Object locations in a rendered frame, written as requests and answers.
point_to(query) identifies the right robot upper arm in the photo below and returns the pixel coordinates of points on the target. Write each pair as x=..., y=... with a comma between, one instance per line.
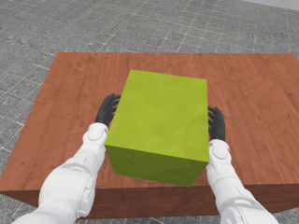
x=236, y=214

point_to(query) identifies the left robot upper arm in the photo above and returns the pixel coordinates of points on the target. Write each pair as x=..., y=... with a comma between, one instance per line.
x=68, y=195

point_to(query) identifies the robot right hand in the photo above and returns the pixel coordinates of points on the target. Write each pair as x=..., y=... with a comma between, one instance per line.
x=217, y=130

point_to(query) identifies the pedestal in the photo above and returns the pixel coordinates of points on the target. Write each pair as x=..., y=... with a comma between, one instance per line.
x=257, y=93

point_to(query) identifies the carton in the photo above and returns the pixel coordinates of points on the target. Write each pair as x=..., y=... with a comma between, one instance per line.
x=160, y=129

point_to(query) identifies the robot left hand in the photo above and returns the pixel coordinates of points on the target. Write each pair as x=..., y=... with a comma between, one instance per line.
x=104, y=114

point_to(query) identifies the robot right forearm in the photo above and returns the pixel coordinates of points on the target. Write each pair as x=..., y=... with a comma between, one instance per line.
x=223, y=180

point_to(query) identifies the robot left forearm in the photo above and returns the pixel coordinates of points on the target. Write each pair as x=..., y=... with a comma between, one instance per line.
x=90, y=156

